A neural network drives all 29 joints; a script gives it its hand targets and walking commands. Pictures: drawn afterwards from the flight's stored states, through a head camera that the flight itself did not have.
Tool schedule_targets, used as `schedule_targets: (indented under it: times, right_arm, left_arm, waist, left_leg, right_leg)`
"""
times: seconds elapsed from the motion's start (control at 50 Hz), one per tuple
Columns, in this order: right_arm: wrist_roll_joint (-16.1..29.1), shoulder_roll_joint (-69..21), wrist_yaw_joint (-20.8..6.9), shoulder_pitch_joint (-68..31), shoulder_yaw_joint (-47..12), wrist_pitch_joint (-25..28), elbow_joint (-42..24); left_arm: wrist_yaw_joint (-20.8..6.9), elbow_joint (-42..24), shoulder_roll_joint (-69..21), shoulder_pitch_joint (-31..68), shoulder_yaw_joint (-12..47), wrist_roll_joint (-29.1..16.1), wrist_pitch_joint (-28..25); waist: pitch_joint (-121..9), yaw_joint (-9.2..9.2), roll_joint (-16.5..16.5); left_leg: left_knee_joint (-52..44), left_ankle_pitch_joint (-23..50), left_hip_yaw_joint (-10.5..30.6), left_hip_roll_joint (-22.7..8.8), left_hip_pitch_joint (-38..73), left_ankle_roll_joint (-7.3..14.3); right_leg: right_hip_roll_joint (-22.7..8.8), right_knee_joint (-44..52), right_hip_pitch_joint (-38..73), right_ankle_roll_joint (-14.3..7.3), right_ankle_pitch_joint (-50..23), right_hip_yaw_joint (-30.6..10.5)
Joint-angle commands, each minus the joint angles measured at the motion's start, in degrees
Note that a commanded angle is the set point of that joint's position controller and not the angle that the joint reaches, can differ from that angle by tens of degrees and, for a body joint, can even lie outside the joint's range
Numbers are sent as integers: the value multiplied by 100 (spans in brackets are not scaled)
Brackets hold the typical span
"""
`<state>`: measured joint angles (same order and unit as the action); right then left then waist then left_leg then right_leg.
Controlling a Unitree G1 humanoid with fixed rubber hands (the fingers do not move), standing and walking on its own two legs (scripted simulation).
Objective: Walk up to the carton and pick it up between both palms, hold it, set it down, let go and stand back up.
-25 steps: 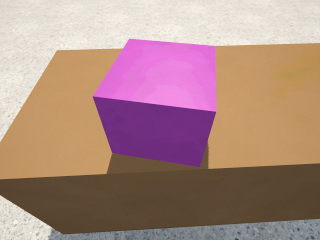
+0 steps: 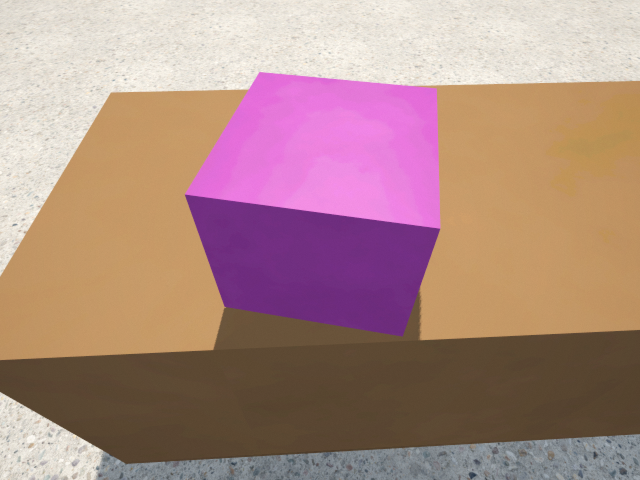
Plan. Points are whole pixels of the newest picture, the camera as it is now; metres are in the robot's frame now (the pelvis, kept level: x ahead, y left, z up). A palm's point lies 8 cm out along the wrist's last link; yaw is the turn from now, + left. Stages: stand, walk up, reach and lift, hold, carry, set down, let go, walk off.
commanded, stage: stand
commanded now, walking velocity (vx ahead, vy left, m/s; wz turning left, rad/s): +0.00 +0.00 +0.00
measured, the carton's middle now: (328, 199) +0.50 +0.00 +0.04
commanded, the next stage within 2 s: none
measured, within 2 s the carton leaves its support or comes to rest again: neither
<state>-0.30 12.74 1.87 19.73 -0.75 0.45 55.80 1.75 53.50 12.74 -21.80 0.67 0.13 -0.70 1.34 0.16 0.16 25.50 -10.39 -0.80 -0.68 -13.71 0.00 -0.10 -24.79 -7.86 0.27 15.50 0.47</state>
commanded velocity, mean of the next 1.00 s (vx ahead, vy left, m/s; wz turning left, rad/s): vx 0.00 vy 0.00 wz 0.00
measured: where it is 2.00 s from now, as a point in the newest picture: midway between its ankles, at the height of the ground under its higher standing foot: outside the picture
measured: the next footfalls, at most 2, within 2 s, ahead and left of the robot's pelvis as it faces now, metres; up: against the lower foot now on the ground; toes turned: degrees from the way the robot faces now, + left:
none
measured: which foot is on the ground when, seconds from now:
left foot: down 0.00-1.00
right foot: down 0.00-1.00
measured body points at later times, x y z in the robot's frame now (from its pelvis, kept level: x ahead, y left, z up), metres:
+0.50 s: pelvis +0.01 +0.00 +0.00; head +0.01 +0.01 +0.45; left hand +0.01 +0.25 -0.15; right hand +0.01 -0.24 -0.15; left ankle +0.04 +0.12 -0.74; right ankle -0.02 -0.12 -0.74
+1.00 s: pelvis +0.01 +0.01 +0.00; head +0.01 +0.01 +0.45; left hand +0.00 +0.25 -0.15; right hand +0.01 -0.24 -0.15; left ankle +0.04 +0.12 -0.74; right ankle -0.02 -0.12 -0.74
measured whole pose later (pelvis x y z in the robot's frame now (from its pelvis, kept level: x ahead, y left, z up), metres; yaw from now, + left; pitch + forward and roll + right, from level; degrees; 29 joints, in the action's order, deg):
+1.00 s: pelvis +0.01 +0.01 +0.00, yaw +0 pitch -1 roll +0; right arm -0.1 11.5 2.3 18.7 -1.2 0.5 58.7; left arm 2.3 57.7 11.5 -21.0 0.7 -0.1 -0.5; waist 1.1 0.2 -0.4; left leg 24.7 -10.8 -1.2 0.1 -12.6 0.5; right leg -0.9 -24.3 -6.9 0.9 16.1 0.2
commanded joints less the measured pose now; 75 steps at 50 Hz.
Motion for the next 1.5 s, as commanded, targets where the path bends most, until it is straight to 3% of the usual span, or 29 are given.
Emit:
schedule_targets:
  times: [0.0, 0.58, 1.48]
  right_arm:
    - [2, 654, 40, 342, 149, 62, -164]
    - [15, 546, 66, 299, 114, 65, 35]
    - [28, 452, 80, 282, 86, 62, 228]
  left_arm:
    - [37, -146, 673, -388, -154, -1, -59]
    - [73, 155, 572, -333, -137, -33, -42]
    - [95, 379, 452, -435, -134, -22, -37]
  waist:
    - [322, -3, 15]
    - [249, -7, -11]
    - [343, 7, -35]
  left_leg:
    - [-462, 158, 597, -505, 126, 76]
    - [-444, 567, 521, -500, 290, 73]
    - [-517, 280, 561, -482, 193, 74]
  right_leg:
    - [-520, 551, -485, -101, -346, -488]
    - [-566, 499, -397, -50, -528, -423]
    - [-582, 557, -456, -47, -348, -381]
